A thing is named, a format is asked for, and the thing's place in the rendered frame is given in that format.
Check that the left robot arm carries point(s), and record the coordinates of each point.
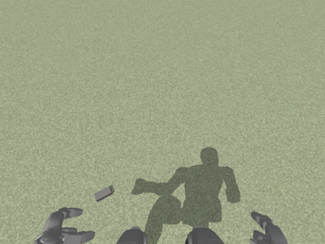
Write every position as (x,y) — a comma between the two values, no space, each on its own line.
(50,236)

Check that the small box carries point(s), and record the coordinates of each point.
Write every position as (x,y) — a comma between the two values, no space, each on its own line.
(103,194)

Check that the left robot hand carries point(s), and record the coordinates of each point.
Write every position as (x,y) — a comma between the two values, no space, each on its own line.
(69,234)

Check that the right robot hand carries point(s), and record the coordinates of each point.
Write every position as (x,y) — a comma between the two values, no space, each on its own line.
(273,234)

